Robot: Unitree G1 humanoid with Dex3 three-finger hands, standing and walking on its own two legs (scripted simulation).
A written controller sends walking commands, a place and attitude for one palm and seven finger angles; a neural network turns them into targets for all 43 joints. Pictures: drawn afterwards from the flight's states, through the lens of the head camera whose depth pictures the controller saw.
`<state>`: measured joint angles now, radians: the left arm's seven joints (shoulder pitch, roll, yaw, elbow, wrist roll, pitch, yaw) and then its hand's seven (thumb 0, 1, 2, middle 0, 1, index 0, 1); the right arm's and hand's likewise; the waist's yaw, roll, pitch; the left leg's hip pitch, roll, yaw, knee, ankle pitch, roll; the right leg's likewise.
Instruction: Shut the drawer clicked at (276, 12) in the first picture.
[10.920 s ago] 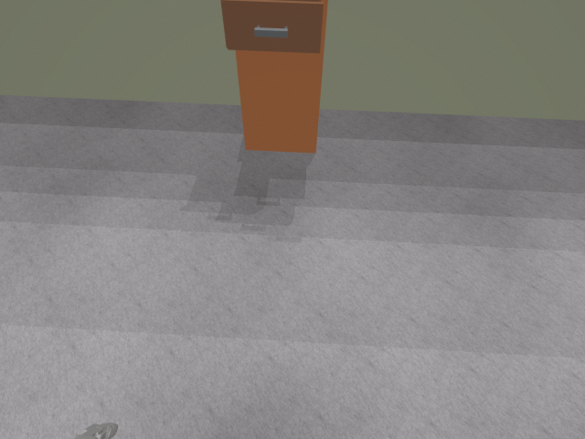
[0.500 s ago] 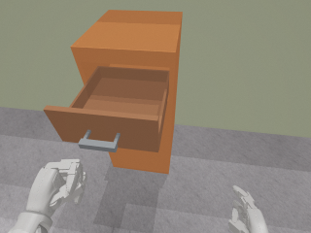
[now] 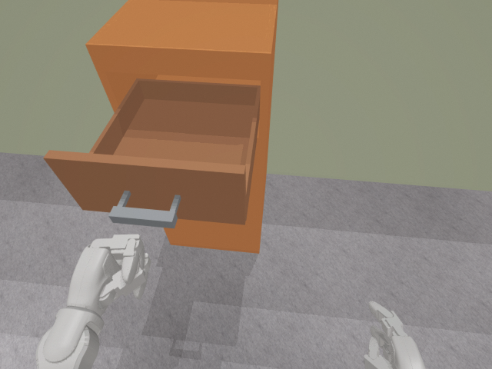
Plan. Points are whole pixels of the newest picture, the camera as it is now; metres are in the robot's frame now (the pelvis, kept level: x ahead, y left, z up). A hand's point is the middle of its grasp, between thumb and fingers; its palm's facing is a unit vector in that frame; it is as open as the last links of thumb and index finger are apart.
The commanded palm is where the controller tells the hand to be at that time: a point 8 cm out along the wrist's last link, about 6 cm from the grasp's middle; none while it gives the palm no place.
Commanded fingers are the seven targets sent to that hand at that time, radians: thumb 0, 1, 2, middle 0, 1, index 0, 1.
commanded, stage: bring the fist close to the handle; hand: left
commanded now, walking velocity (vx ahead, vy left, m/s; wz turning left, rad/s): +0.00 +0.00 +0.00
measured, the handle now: (147, 207) +0.38 +0.21 +0.02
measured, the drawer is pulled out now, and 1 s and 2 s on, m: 0.28 0.28 0.18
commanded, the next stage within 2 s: push the drawer shut in 0.82 s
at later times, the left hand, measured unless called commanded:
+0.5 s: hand (164, 257) +0.29 +0.16 +0.02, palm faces -0.08 -1.00 -0.04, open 3.3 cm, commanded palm +0.27 +0.21 +0.03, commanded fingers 0.00 0.90 0.90 -1.40 -1.60 -1.40 -1.60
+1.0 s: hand (158, 261) +0.28 +0.16 +0.02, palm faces -0.07 -1.00 -0.04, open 3.3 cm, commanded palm +0.27 +0.22 +0.03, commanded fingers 0.00 0.90 0.90 -1.40 -1.60 -1.40 -1.60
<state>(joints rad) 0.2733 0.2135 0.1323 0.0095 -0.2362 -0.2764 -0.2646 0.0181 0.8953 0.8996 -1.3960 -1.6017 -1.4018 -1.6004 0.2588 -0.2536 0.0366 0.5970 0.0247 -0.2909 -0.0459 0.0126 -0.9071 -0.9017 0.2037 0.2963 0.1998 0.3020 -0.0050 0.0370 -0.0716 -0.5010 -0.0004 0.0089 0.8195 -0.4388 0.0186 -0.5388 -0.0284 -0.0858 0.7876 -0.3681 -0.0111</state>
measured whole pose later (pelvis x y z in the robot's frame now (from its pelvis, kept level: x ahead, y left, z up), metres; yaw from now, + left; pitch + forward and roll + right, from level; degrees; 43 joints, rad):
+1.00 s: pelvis +0.00 +0.00 -0.03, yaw +0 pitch +14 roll -1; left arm 0.10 0.22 0.14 0.21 -0.23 -0.38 -0.25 0.02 0.90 0.90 -1.40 -1.60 -1.40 -1.60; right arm 0.24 -0.25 0.02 0.55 0.02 -0.15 -0.03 0.01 -0.91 -0.90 0.20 0.30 0.20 0.30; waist -0.02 0.03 -0.12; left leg -0.72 0.00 0.01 0.99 -0.50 0.02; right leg -0.76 -0.03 -0.08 0.95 -0.43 -0.01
